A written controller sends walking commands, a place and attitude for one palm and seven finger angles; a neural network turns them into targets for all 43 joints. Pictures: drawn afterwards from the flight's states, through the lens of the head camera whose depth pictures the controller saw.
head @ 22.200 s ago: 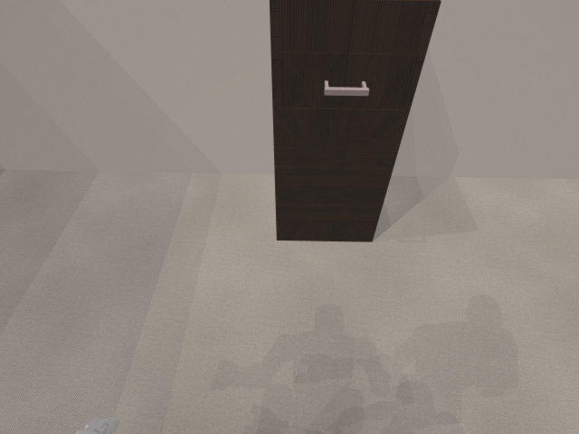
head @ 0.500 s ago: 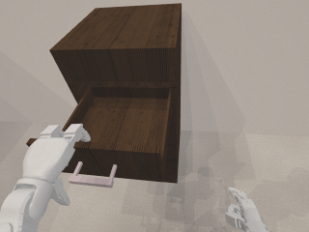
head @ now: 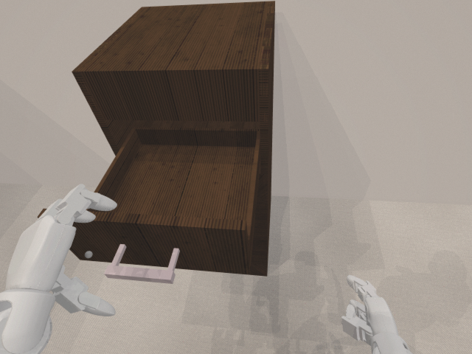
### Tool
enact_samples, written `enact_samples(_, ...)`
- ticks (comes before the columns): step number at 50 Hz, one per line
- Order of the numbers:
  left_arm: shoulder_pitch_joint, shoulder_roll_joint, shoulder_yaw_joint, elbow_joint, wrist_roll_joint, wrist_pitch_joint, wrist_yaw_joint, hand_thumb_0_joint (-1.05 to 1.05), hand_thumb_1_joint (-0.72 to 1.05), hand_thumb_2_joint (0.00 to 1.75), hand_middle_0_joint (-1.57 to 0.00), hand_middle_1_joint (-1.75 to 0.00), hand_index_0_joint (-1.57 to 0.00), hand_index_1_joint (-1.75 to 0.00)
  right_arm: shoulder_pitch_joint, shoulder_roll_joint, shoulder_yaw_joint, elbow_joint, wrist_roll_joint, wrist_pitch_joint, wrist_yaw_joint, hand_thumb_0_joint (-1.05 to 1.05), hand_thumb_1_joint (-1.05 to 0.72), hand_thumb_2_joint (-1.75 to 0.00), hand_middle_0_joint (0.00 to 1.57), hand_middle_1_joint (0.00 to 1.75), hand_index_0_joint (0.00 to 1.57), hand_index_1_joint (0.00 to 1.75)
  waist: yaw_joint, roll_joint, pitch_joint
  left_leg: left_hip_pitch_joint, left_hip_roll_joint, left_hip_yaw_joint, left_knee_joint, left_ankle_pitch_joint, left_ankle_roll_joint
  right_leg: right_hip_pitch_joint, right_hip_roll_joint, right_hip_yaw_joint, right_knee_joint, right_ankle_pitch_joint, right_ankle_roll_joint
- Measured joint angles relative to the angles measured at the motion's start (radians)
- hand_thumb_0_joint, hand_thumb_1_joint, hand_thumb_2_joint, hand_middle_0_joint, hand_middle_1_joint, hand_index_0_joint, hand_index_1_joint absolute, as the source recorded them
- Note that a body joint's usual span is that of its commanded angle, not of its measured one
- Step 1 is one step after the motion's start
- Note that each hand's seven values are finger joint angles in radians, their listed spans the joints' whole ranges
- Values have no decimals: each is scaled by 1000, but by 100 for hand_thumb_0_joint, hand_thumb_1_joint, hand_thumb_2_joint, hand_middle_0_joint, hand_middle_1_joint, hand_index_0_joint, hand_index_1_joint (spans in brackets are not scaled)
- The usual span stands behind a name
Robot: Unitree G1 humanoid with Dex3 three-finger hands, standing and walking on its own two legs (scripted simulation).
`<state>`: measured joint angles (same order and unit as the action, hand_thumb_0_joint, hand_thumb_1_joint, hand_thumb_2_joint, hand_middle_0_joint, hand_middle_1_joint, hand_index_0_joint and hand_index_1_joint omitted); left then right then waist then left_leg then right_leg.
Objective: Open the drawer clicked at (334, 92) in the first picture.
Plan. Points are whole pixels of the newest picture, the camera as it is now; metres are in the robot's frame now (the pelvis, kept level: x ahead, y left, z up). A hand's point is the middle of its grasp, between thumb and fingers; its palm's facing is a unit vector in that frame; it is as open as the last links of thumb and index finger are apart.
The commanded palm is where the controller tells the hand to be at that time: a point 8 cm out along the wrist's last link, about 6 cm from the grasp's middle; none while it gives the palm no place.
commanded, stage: draw the hand back to the body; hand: left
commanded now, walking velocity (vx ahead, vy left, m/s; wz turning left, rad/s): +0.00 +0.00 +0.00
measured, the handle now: (143, 263) +0.26 +0.23 -0.02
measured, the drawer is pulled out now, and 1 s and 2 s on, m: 0.30 0.30 0.30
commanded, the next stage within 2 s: step back with the hand held close in 0.92 s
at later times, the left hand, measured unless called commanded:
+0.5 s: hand (93, 238) +0.21 +0.23 +0.16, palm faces +0.37 -0.83 -0.41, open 10.6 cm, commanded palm +0.15 +0.27 +0.17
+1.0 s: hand (84, 248) +0.19 +0.23 +0.16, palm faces +0.42 -0.82 -0.40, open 7.5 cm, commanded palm +0.14 +0.27 +0.17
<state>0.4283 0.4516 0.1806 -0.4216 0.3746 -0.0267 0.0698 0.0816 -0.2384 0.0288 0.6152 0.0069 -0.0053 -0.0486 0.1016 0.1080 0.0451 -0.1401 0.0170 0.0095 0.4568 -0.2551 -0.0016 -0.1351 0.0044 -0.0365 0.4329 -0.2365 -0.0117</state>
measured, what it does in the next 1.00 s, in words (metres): stands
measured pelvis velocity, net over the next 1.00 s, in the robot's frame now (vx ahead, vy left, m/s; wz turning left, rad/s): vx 0.01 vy -0.01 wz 0.00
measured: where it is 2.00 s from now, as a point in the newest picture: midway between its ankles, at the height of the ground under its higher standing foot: outside the picture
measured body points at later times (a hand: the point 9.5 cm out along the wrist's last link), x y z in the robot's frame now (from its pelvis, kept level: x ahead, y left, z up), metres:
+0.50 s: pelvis +0.02 -0.01 +0.00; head +0.01 -0.03 +0.45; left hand +0.18 +0.27 +0.18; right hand +0.20 -0.23 -0.09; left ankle +0.00 +0.12 -0.74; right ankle +0.00 -0.11 -0.74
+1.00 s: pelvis +0.01 -0.01 +0.00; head +0.00 -0.04 +0.45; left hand +0.16 +0.27 +0.18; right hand +0.21 -0.22 -0.08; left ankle +0.00 +0.12 -0.74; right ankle +0.00 -0.11 -0.74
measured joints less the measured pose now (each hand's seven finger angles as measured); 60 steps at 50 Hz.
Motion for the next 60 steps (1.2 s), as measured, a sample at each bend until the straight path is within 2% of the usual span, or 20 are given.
enact_samples(1, 8, -38, 18, 0, -106, -14, 6, -1, -48, 31, -31, -119, -32, -119, 6, 10, 5, -7, 0, -24, -8, 2, -91, -90, 20, 30, 21, 30, -9, -6, 8, 10, 1, 1, -3, -1, 0, 9, 1, 1, -2, 0, 0)
enact_samples(2, 15, -72, 29, -4, -187, -26, 12, -1, -46, 31, -31, -118, -32, -118, 15, 19, 11, -13, -1, -45, -16, 2, -91, -90, 20, 30, 21, 30, -17, -14, 12, 18, 1, 2, -8, -1, -1, 16, 1, 2, -6, -1, 0)
enact_samples(4, 24, -120, 35, -19, -291, -45, 25, -1, -43, 33, -31, -116, -32, -116, 42, 36, 21, -18, -6, -82, -28, 2, -91, -90, 20, 30, 21, 30, -24, -36, 11, 34, 2, 1, -20, 1, -3, 32, 2, 1, -15, -1, -1)
enact_samples(6, 29, -146, 32, -39, -345, -62, 37, -1, -39, 34, -31, -113, -31, -113, 69, 46, 30, -13, -12, -112, -34, 1, -91, -90, 20, 30, 21, 30, -27, -54, 6, 47, 4, -2, -29, 1, -6, 47, 4, -2, -27, -2, -3)
enact_samples(9, 28, -155, 35, -61, -383, -83, 48, -1, -31, 38, -30, -108, -30, -108, 96, 49, 34, 1, -18, -139, -34, 1, -91, -90, 20, 30, 21, 30, -32, -69, 0, 61, 6, -5, -36, -2, -9, 64, 7, -5, -41, -1, -5)
enact_samples(17, 37, -128, 96, -44, -418, -95, 42, -1, -6, 49, -28, -91, -28, -92, 110, 28, 10, 28, -17, -141, -24, 2, -90, -90, 20, 30, 21, 30, -45, -54, 3, 64, 11, 1, -49, -2, -11, 67, 12, 1, -58, 3, -6)
enact_samples(27, 108, -128, 98, -53, -423, -88, 34, 0, 28, 63, -25, -69, -26, -70, 104, 16, -19, 37, -12, -133, -28, 2, -91, -90, 20, 30, 21, 30, -44, -35, -14, 54, 14, 2, -54, -3, -13, 54, 15, 2, -60, 1, -8)
enact_samples(33, 101, -130, 118, -30, -427, -84, 40, 0, 49, 72, -24, -56, -24, -56, 90, 20, -21, 36, -8, -127, -34, 2, -91, -90, 20, 30, 21, 30, -37, -32, -20, 57, 18, -3, -55, 0, -17, 61, 19, -3, -65, 4, -12)
enact_samples(41, 88, -146, 101, -25, -426, -79, 40, 0, 75, 83, -22, -39, -22, -40, 81, 23, -15, 30, -11, -133, -33, 2, -91, -90, 20, 30, 21, 30, -33, -29, -19, 60, 18, -9, -62, 9, -19, 65, 19, -9, -69, 10, -15)
enact_samples(52, 82, -141, 108, -17, -427, -77, 40, 1, 87, 89, -21, -31, -21, -31, 91, 26, -13, 32, -12, -133, -32, 2, -91, -90, 20, 30, 21, 30, -35, -30, -10, 63, 22, -9, -65, 18, -22, 71, 24, -9, -80, 23, -17)
enact_samples(55, 100, -135, 134, -32, -424, -101, 32, 1, 88, 89, -21, -30, -21, -31, 94, 18, -10, 9, -7, -108, -23, 2, -91, -90, 20, 30, 21, 30, -53, -27, -29, 8, 26, -17, -37, 13, -18, 34, 28, -17, -83, 31, -16)
enact_samples(60, 136, -117, 154, -75, -419, -134, 34, 1, 89, 89, -21, -30, -21, -31, 81, -1, -26, -24, 0, -71, -17, 2, -91, -90, 20, 30, 21, 30, -76, -36, -24, -77, 23, -15, -6, 17, -11, -42, 24, -15, -74, 50, -8)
